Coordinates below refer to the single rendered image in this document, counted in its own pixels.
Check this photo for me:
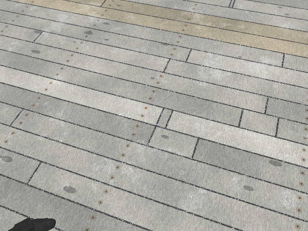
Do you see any robot left hand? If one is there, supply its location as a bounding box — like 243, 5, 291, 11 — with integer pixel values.
8, 218, 56, 231

